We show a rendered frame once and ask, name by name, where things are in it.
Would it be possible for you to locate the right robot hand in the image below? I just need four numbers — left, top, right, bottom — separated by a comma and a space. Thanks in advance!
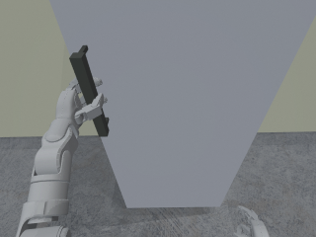
233, 205, 271, 237

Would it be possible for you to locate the handle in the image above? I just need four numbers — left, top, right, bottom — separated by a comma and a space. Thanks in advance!
69, 45, 110, 137

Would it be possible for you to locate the fridge door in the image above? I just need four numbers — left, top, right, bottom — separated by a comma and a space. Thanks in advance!
49, 0, 316, 208

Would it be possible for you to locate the left robot forearm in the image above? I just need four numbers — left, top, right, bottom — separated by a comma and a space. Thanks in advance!
16, 118, 79, 237

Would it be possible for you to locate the left robot hand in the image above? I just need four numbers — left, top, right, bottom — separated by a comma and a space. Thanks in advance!
55, 77, 108, 129

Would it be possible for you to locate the robot left upper arm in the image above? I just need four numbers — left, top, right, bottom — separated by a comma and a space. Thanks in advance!
20, 225, 71, 237

